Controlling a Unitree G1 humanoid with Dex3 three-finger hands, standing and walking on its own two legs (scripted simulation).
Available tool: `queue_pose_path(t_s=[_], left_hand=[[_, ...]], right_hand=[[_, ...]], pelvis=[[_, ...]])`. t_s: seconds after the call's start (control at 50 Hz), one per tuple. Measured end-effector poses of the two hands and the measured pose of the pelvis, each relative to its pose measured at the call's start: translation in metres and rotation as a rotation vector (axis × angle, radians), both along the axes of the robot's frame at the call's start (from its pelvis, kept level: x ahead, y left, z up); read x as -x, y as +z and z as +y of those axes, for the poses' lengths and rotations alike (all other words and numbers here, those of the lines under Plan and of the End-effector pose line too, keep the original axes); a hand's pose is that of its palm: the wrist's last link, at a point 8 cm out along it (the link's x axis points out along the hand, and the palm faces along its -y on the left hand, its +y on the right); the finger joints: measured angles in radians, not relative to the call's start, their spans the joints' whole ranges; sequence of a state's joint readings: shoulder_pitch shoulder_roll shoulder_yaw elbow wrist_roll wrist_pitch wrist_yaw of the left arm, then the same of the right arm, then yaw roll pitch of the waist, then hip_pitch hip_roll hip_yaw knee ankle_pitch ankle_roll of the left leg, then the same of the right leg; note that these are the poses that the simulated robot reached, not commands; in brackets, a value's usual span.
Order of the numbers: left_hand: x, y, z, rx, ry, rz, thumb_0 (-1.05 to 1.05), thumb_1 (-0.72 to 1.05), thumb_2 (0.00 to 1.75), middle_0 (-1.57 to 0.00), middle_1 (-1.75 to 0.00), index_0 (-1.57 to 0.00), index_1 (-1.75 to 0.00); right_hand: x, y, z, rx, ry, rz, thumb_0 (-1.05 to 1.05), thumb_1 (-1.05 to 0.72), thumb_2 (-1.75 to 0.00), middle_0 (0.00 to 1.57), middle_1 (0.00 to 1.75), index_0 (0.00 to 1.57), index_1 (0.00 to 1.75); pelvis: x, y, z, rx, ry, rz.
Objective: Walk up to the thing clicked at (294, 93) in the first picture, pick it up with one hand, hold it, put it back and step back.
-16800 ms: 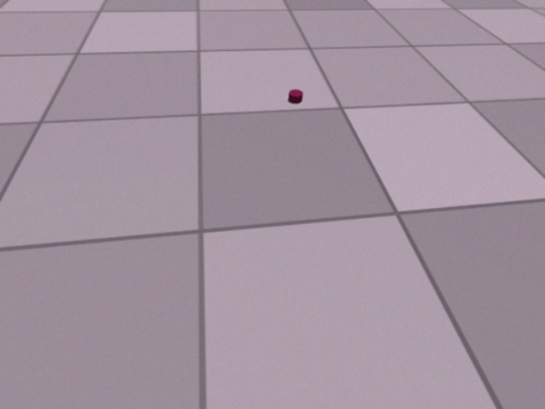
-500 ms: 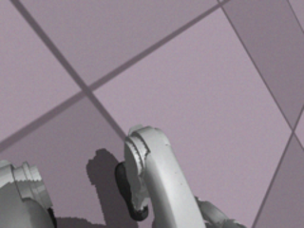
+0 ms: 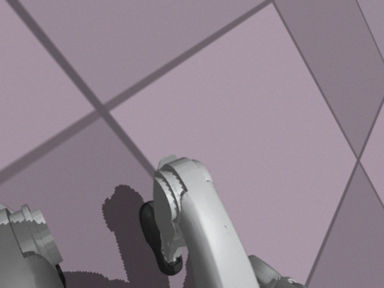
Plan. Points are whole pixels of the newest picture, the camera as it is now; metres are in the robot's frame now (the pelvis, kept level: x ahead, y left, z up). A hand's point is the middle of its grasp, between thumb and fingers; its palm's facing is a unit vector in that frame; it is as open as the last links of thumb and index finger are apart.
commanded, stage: close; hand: left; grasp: from above
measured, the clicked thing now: out of the picture +0.44 +0.34 -0.27
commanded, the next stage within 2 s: settle in 1.22 s
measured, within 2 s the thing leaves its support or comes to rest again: leaves its support in 1.70 s
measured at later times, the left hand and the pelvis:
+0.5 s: hand out of the picture +0.42 +0.33 -0.25, palm faces -0.43 -0.18 -0.88, open 12.6 cm; pelvis +0.00 +0.00 +0.00, yaw +0 degrees
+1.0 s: hand out of the picture +0.42 +0.33 -0.25, palm faces -0.43 -0.16 -0.89, open 11.8 cm; pelvis -0.01 +0.00 +0.00, yaw +0 degrees
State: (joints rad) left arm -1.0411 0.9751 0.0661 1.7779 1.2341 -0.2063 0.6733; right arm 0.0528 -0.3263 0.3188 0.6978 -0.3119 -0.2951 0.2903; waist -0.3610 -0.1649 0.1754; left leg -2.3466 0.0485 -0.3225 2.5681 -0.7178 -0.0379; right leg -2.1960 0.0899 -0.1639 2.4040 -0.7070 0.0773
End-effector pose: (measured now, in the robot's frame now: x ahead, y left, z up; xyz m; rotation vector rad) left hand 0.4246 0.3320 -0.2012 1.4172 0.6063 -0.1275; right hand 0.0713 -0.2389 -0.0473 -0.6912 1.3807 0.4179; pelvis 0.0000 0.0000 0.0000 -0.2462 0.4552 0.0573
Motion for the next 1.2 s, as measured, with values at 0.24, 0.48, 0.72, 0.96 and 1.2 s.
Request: queue_pose_path(t_s=[0.24, 0.48, 0.72, 0.96, 1.2], left_hand=[[-0.001, 0.006, 0.001, -0.007, 0.017, -0.003, 0.00, -0.38, 0.88, -0.14, -1.05, -0.17, -1.01], [0.000, 0.006, 0.000, 0.004, 0.015, 0.006, 0.00, -0.27, 0.79, -0.21, -0.99, -0.25, -0.95], [-0.001, 0.006, 0.001, -0.002, 0.002, -0.002, 0.00, -0.17, 0.70, -0.32, -0.93, -0.35, -0.88], [-0.002, 0.008, 0.000, -0.013, 0.004, -0.003, -0.01, -0.17, 0.65, -0.38, -0.86, -0.40, -0.83], [-0.002, 0.008, 0.000, -0.012, 0.015, -0.003, -0.01, -0.19, 0.67, -0.40, -0.85, -0.42, -0.84]], right_hand=[[0.002, 0.003, -0.005, 0.007, -0.006, -0.011, 0.00, -0.91, -0.90, 0.20, 0.30, 0.20, 0.30], [0.009, 0.007, -0.005, 0.024, -0.029, -0.002, 0.00, -0.91, -0.90, 0.20, 0.30, 0.20, 0.30], [0.005, 0.007, -0.003, 0.026, -0.015, -0.015, 0.00, -0.91, -0.90, 0.20, 0.30, 0.20, 0.30], [0.003, 0.005, -0.001, 0.010, -0.005, -0.024, 0.00, -0.91, -0.90, 0.20, 0.30, 0.20, 0.30], [0.008, 0.009, -0.003, 0.023, -0.014, -0.009, 0.00, -0.91, -0.90, 0.20, 0.30, 0.20, 0.30]], pelvis=[[0.003, 0.001, -0.001, -0.004, -0.002, -0.006], [0.004, 0.004, -0.001, -0.001, -0.002, -0.002], [0.005, 0.004, 0.000, -0.001, -0.002, -0.006], [0.005, 0.004, -0.001, -0.003, -0.003, -0.007], [0.005, 0.007, -0.001, -0.001, -0.004, -0.001]])
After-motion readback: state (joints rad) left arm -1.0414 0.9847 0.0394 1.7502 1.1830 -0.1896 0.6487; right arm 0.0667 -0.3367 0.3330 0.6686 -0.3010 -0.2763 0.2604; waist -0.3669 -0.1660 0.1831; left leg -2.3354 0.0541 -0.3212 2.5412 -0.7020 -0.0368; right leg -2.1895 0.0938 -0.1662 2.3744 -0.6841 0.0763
